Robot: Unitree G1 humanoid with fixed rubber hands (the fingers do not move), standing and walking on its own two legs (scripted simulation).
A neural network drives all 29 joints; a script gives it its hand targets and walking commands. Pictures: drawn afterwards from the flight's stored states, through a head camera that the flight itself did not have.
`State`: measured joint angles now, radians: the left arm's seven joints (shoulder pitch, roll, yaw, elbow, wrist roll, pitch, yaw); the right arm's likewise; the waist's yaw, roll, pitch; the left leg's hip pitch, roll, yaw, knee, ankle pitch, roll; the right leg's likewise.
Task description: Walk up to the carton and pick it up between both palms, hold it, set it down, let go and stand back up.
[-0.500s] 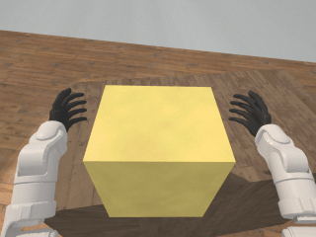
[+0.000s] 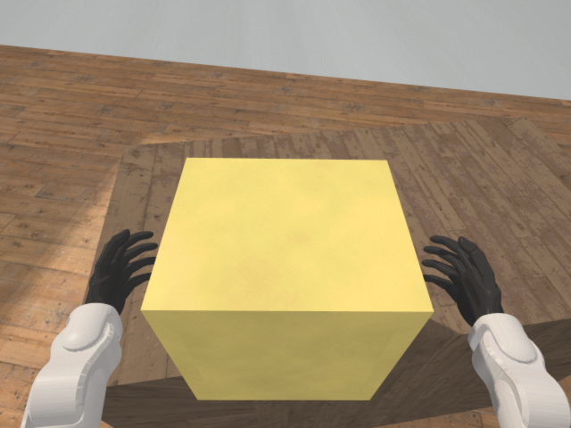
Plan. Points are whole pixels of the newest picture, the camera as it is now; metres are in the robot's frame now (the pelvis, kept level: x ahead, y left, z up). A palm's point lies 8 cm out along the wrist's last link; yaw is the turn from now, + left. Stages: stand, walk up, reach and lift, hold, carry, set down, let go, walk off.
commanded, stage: set down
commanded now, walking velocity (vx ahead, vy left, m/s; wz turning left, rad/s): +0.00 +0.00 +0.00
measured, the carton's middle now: (285, 288) +0.29 +0.02 +0.07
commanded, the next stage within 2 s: let go in 1.50 s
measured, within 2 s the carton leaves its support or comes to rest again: neither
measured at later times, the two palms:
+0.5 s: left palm (111, 357) +0.20 +0.24 +0.03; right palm (479, 358) +0.22 -0.22 +0.04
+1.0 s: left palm (110, 379) +0.18 +0.24 +0.00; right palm (461, 376) +0.21 -0.22 +0.00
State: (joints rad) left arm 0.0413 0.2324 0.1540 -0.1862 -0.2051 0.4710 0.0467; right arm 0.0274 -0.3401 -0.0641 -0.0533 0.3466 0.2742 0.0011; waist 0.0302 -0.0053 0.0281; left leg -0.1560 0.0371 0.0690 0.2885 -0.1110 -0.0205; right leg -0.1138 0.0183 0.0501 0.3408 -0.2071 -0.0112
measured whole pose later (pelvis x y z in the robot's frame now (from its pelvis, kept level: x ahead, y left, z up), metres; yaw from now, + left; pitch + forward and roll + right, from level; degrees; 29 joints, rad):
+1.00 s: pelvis +0.03 -0.01 +0.00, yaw +2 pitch -6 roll +1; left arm 0.34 0.24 0.06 0.15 -0.11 0.04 -0.06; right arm 0.37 -0.21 -0.01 0.16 0.12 -0.05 -0.02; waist 0.05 0.00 0.04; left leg -0.02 0.04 0.03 0.29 -0.17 -0.03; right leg 0.06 0.02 0.02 0.28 -0.24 -0.02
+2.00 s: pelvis -0.05 +0.04 -0.02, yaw -1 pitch -15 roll +2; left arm -0.02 0.18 0.04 0.37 0.04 0.27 -0.09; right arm 0.40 -0.34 0.00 0.33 0.03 0.05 0.03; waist 0.01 0.03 0.15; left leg -0.03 -0.03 0.11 0.48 -0.22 0.03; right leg -0.02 -0.03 0.13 0.57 -0.31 -0.02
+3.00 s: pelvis -0.01 -0.01 -0.02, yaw +5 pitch -2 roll +0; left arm 0.24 0.30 0.02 0.22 -0.01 -0.12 -0.02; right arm 0.20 -0.26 -0.04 0.66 -0.02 -0.02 0.06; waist 0.01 0.00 0.02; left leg -0.33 0.02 -0.03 0.60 -0.24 -0.02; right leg -0.23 0.02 -0.02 0.61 -0.35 -0.02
